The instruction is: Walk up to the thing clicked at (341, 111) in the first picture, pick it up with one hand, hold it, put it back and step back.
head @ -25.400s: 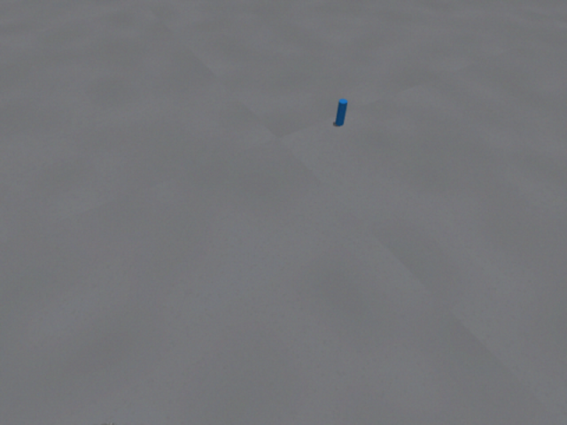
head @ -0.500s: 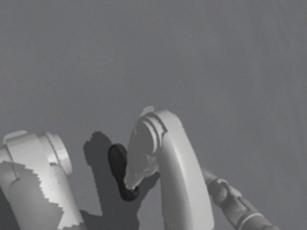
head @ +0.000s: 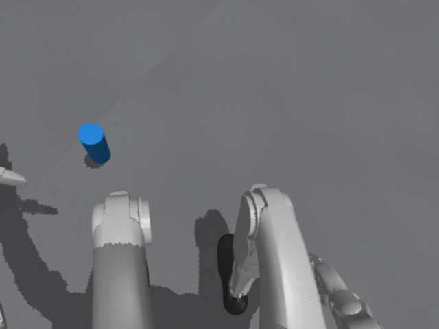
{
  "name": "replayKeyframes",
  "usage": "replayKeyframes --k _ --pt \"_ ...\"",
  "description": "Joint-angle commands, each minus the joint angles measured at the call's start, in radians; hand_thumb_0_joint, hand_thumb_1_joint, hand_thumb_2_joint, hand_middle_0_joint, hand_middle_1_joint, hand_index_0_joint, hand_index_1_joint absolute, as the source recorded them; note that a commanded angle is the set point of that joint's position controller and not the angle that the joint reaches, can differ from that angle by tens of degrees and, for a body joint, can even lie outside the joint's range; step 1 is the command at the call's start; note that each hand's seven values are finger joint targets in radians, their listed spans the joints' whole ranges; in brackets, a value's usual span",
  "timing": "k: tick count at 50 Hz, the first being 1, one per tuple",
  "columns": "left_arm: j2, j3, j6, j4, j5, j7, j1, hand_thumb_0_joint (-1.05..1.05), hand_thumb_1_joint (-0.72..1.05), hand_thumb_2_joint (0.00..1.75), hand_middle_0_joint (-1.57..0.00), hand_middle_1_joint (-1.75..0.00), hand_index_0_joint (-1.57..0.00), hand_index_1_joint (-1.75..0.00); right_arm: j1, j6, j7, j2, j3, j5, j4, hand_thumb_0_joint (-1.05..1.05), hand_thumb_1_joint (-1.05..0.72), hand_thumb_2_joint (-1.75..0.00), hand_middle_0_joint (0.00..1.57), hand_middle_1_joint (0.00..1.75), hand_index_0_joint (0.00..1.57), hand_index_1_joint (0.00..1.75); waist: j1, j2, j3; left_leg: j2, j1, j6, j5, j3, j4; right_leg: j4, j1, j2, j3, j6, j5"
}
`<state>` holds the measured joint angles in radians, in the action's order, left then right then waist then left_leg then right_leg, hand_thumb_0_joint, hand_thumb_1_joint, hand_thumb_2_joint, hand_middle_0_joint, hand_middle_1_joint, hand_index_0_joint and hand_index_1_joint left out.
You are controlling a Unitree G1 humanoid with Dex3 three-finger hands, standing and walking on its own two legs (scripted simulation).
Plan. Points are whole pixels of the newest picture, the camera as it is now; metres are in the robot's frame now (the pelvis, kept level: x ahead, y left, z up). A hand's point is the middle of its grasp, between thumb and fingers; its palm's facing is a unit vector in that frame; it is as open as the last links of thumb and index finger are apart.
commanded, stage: home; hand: left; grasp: from the side
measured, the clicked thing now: (96, 145) +0.47 +0.25 -0.27
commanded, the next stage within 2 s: none
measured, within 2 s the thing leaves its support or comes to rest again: neither
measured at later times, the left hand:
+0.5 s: hand out of the picture +0.28 +0.28 +0.12, palm faces +0.22 -0.88 -0.43, open 17.3 cm
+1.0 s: hand out of the picture +0.24 +0.21 +0.31, palm faces +0.24 -0.92 -0.32, open 17.6 cm
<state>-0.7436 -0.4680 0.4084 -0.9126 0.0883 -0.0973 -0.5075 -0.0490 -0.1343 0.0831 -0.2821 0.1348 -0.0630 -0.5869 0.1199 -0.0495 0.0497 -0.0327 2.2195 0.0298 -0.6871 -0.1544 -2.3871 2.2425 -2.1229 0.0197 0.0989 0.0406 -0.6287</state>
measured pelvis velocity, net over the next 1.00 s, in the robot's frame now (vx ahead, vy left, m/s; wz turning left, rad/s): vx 0.09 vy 0.00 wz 0.15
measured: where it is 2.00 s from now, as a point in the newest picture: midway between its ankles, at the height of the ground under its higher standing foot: (186, 298)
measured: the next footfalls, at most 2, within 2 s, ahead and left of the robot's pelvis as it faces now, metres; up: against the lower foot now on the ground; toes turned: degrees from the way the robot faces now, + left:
none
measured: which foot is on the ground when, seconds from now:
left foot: down 0.00-1.00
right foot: down 0.00-1.00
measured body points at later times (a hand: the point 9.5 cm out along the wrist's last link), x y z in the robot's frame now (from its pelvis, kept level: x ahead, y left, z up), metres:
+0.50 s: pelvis +0.04 -0.01 +0.21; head +0.19 +0.03 +0.64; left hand +0.27 +0.33 +0.14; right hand +0.26 -0.25 +0.11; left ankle +0.08 +0.12 -0.31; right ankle +0.12 -0.14 -0.31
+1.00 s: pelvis +0.09 +0.00 +0.36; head +0.11 +0.01 +0.81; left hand +0.23 +0.26 +0.33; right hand +0.28 -0.21 +0.29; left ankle +0.08 +0.12 -0.31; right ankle +0.12 -0.14 -0.31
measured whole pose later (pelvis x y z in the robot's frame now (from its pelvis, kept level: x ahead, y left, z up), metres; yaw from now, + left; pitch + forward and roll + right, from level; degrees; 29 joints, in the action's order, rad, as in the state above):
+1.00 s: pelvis +0.09 +0.00 +0.36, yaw +8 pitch +11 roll -3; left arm -0.23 0.02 -0.26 0.00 -0.02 0.18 0.45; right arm -0.29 0.05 -0.18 -0.20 0.04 0.04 -0.48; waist 0.04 0.05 0.17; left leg -0.05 0.72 0.00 -0.51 -0.02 -1.04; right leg 0.97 -0.69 0.03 0.05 0.03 -0.47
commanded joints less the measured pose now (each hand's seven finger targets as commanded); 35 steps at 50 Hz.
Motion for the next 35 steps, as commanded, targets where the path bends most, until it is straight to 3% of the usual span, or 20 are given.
replayKeyframes --k 1,2,5,8,12,13,15,18,19,20,22,23,24,25,26,29,30,32,34,35 --pt "-0.090 0.042 -0.076 0.315 -0.021 0.037 -0.048 0.00 -0.50 0.09 -0.06 -0.07 -0.06 -0.07 -0.117 -0.001 -0.034 -0.249 -0.183 0.049 0.084 0.00 -0.90 -0.90 0.20 0.30 0.20 0.30 -0.030 0.319 0.663 -0.003 -0.584 -0.018 0.028 0.036 0.491 -0.271 0.239 -0.041 0.035 -0.084 0.040" --pt "-0.065 0.066 -0.106 0.340 -0.022 0.046 -0.015 0.00 -0.51 0.08 -0.06 -0.07 -0.06 -0.07 -0.117 -0.002 -0.038 -0.246 -0.190 0.061 0.093 0.00 -0.90 -0.90 0.20 0.30 0.20 0.30 -0.027 0.297 0.657 -0.004 -0.598 -0.016 0.002 0.028 0.523 -0.299 0.255 -0.041 0.032 -0.081 0.025" --pt "-0.074 0.060 -0.179 0.512 -0.030 0.080 0.039 0.00 -0.55 0.06 -0.06 -0.06 -0.06 -0.06 -0.126 -0.003 -0.058 -0.224 -0.205 0.086 0.117 0.00 -0.90 -0.90 0.20 0.30 0.20 0.30 -0.050 0.239 0.695 0.000 -0.656 -0.010 0.009 0.033 0.585 -0.385 0.350 -0.036 0.010 -0.074 0.025" --pt "-0.071 0.053 -0.239 0.639 -0.041 0.116 0.144 0.00 -0.48 0.10 -0.06 -0.07 -0.06 -0.07 -0.116 0.003 -0.082 -0.196 -0.210 0.104 0.152 0.00 -0.90 -0.90 0.20 0.30 0.20 0.30 -0.073 0.180 0.728 0.003 -0.705 -0.002 0.009 0.059 0.647 -0.483 0.491 -0.036 -0.017 -0.070 0.017" --pt "-0.032 0.061 -0.300 0.681 -0.042 0.156 0.247 0.00 -0.53 0.07 -0.05 -0.06 -0.05 -0.06 -0.123 0.023 -0.119 -0.169 -0.214 0.110 0.162 0.00 -0.90 -0.90 0.20 0.30 0.20 0.30 -0.069 0.190 0.701 0.005 -0.803 -0.003 0.087 0.088 0.723 -0.583 0.619 -0.028 -0.046 -0.068 0.074" --pt "-0.020 0.062 -0.313 0.680 -0.047 0.166 0.277 0.00 -0.50 0.09 -0.06 -0.06 -0.06 -0.07 -0.114 0.028 -0.129 -0.158 -0.210 0.113 0.170 0.00 -0.90 -0.90 0.20 0.30 0.20 0.30 -0.078 0.160 0.674 0.007 -0.800 0.000 0.067 0.091 0.754 -0.616 0.650 -0.028 -0.049 -0.066 0.051" --pt "0.039 0.099 -0.338 0.671 -0.050 0.179 0.318 0.00 -0.51 0.08 -0.06 -0.06 -0.05 -0.06 -0.109 0.043 -0.144 -0.141 -0.207 0.112 0.177 0.00 -0.90 -0.90 0.20 0.30 0.20 0.30 -0.068 0.154 0.642 0.009 -0.842 0.001 0.093 0.107 0.796 -0.679 0.712 -0.027 -0.058 -0.065 0.070" --pt "0.094 0.139 -0.367 0.709 -0.061 0.195 0.377 0.00 -0.51 0.08 -0.06 -0.06 -0.05 -0.06 -0.116 0.066 -0.163 -0.120 -0.205 0.113 0.182 0.00 -0.90 -0.90 0.20 0.30 0.20 0.30 -0.077 0.148 0.621 0.014 -0.909 0.000 0.133 0.133 0.860 -0.778 0.825 -0.022 -0.079 -0.061 0.097" --pt "0.164 0.179 -0.389 0.631 -0.063 0.196 0.456 0.00 -0.50 0.08 -0.06 -0.06 -0.06 -0.06 -0.117 0.077 -0.167 -0.116 -0.203 0.114 0.187 0.00 -0.90 -0.90 0.20 0.30 0.20 0.30 -0.061 0.128 0.584 0.015 -0.932 0.000 0.145 0.133 0.886 -0.811 0.856 -0.021 -0.076 -0.060 0.114" --pt "0.151 0.176 -0.396 0.690 -0.066 0.202 0.414 0.00 -0.53 0.07 -0.05 -0.06 -0.05 -0.06 -0.131 0.085 -0.172 -0.114 -0.201 0.114 0.177 0.00 -0.90 -0.90 0.20 0.30 0.20 0.30 -0.059 0.123 0.587 0.013 -0.961 0.000 0.168 0.131 0.909 -0.830 0.886 -0.021 -0.070 -0.061 0.139" --pt "0.165 0.181 -0.416 0.670 -0.068 0.213 0.465 0.00 -0.52 0.07 -0.05 -0.06 -0.05 -0.06 -0.138 0.097 -0.181 -0.110 -0.199 0.116 0.177 0.00 -0.90 -0.90 0.20 0.30 0.20 0.30 -0.072 0.129 0.564 0.013 -1.035 -0.004 0.213 0.133 0.961 -0.876 0.937 -0.020 -0.070 -0.062 0.179" --pt "0.173 0.196 -0.425 0.708 -0.070 0.217 0.472 0.00 -0.54 0.06 -0.05 -0.06 -0.05 -0.06 -0.143 0.103 -0.185 -0.108 -0.196 0.116 0.184 0.00 -0.90 -0.90 0.20 0.30 0.20 0.30 -0.075 0.126 0.568 0.014 -1.072 -0.005 0.228 0.132 0.989 -0.903 0.977 -0.018 -0.070 -0.061 0.194" --pt "0.214 0.225 -0.441 0.661 -0.075 0.221 0.529 0.00 -0.52 0.07 -0.05 -0.06 -0.05 -0.06 -0.135 0.109 -0.189 -0.105 -0.192 0.120 0.193 0.00 -0.90 -0.90 0.20 0.30 0.20 0.30 -0.076 0.118 0.535 0.016 -1.094 -0.006 0.231 0.131 1.023 -0.932 1.005 -0.017 -0.068 -0.061 0.194" --pt "0.216 0.231 -0.449 0.697 -0.077 0.228 0.502 0.00 -0.53 0.07 -0.05 -0.06 -0.05 -0.06 -0.141 0.115 -0.194 -0.099 -0.189 0.118 0.187 0.00 -0.90 -0.90 0.20 0.30 0.20 0.30 -0.068 0.111 0.525 0.015 -1.114 -0.006 0.234 0.130 1.047 -0.959 1.033 -0.016 -0.066 -0.061 0.201" --pt "0.188 0.214 -0.453 0.748 -0.079 0.239 0.498 0.00 -0.51 0.08 -0.05 -0.06 -0.05 -0.06 -0.152 0.123 -0.200 -0.097 -0.187 0.118 0.186 0.00 -0.90 -0.90 0.20 0.30 0.20 0.30 -0.085 0.120 0.531 0.017 -1.142 -0.007 0.249 0.136 1.070 -0.988 1.083 -0.014 -0.072 -0.060 0.212" --pt "0.265 0.274 -0.494 0.720 -0.081 0.253 0.595 0.00 -0.53 0.07 -0.05 -0.06 -0.05 -0.06 -0.151 0.143 -0.214 -0.084 -0.178 0.114 0.194 0.00 -0.90 -0.90 0.20 0.30 0.20 0.30 -0.071 0.114 0.481 0.018 -1.228 -0.008 0.286 0.138 1.151 -1.066 1.165 -0.015 -0.068 -0.059 0.256" --pt "0.247 0.271 -0.500 0.787 -0.082 0.261 0.563 0.00 -0.54 0.06 -0.05 -0.06 -0.05 -0.06 -0.164 0.148 -0.222 -0.083 -0.177 0.115 0.192 0.00 -0.90 -0.90 0.20 0.30 0.20 0.30 -0.075 0.120 0.481 0.018 -1.263 -0.010 0.301 0.140 1.179 -1.095 1.200 -0.014 -0.067 -0.059 0.270" --pt "0.263 0.291 -0.521 0.814 -0.084 0.271 0.607 0.00 -0.57 0.04 -0.05 -0.05 -0.05 -0.05 -0.171 0.157 -0.233 -0.079 -0.174 0.114 0.189 0.00 -0.90 -0.90 0.20 0.30 0.20 0.30 -0.084 0.138 0.446 0.015 -1.335 -0.016 0.334 0.141 1.231 -1.137 1.240 -0.015 -0.063 -0.059 0.294" --pt "0.327 0.340 -0.545 0.804 -0.086 0.275 0.677 0.00 -0.58 0.04 -0.05 -0.05 -0.05 -0.05 -0.176 0.169 -0.240 -0.071 -0.170 0.110 0.193 0.00 -0.90 -0.90 0.20 0.30 0.20 0.30 -0.071 0.131 0.404 0.012 -1.395 -0.021 0.365 0.136 1.283 -1.181 1.282 -0.020 -0.056 -0.058 0.320" --pt "0.323 0.339 -0.555 0.835 -0.089 0.281 0.686 0.00 -0.58 0.04 -0.05 -0.05 -0.05 -0.05 -0.181 0.174 -0.245 -0.069 -0.170 0.111 0.200 0.00 -0.90 -0.90 0.20 0.30 0.20 0.30 -0.077 0.136 0.387 0.014 -1.417 -0.021 0.375 0.139 1.308 -1.210 1.312 -0.018 -0.054 -0.056 0.328"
